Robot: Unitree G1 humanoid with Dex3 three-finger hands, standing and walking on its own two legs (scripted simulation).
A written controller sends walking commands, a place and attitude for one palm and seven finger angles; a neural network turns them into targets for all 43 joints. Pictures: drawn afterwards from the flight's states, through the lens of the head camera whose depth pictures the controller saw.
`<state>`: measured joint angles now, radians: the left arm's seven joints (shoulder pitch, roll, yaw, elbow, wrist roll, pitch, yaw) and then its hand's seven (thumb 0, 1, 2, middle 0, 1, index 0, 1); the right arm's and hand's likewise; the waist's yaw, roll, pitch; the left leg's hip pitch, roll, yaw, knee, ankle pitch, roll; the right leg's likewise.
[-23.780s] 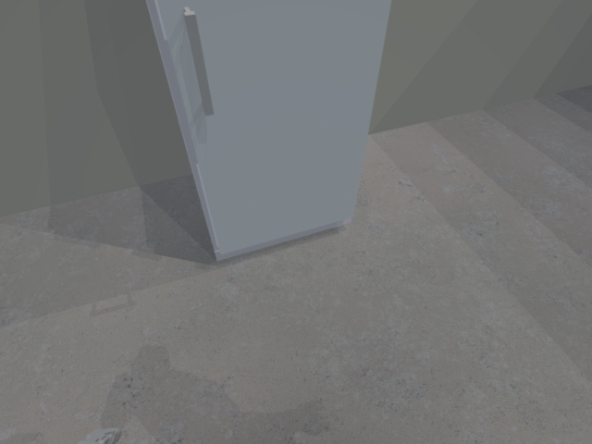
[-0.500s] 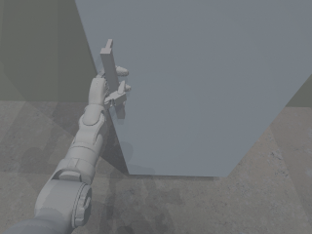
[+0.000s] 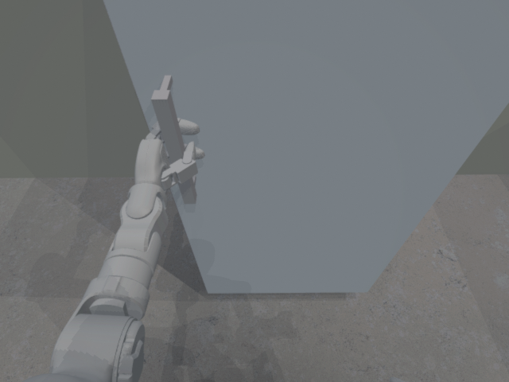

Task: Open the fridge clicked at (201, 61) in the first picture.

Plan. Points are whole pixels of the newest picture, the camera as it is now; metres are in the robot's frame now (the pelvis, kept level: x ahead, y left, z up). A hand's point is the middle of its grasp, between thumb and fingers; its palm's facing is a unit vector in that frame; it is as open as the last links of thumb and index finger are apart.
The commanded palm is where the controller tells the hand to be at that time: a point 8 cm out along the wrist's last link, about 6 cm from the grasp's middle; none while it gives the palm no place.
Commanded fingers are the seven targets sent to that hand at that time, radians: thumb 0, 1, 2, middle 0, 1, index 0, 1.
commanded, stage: grip the handle and tug to test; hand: left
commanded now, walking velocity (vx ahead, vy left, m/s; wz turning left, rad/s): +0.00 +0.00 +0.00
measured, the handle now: (180, 147) +0.47 +0.12 +0.11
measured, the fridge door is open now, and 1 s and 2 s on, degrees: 0 0 1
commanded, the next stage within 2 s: pull the door a little, standing still in 0.18 s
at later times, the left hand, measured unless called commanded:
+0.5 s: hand (190, 165) +0.42 +0.10 +0.12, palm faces -0.04 -1.00 -0.01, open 5.5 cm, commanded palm +0.37 +0.16 +0.12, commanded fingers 0.00 0.90 0.90 -0.45 -1.40 -0.45 -1.40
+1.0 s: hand (185, 167) +0.42 +0.11 +0.12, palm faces -0.04 -0.98 -0.18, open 5.9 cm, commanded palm +0.39 +0.16 +0.11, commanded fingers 0.00 0.90 0.90 -0.45 -1.40 -0.45 -1.40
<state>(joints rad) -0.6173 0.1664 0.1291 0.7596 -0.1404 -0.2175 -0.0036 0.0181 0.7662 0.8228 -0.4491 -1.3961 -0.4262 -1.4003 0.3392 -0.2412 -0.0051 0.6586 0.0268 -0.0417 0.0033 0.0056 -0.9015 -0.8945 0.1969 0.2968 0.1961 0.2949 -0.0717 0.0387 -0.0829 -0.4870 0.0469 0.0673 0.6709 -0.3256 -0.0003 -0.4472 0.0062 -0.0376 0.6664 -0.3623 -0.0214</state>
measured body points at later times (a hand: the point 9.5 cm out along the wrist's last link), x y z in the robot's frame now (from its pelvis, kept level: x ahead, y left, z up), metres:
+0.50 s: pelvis +0.06 +0.00 +0.01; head +0.09 -0.02 +0.46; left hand +0.42 +0.15 +0.12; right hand +0.20 -0.24 -0.10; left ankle +0.00 +0.12 -0.72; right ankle -0.02 -0.11 -0.72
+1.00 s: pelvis +0.15 +0.00 +0.03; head +0.22 -0.04 +0.48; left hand +0.42 +0.16 +0.13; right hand +0.32 -0.24 -0.08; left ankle +0.01 +0.13 -0.69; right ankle +0.04 -0.09 -0.64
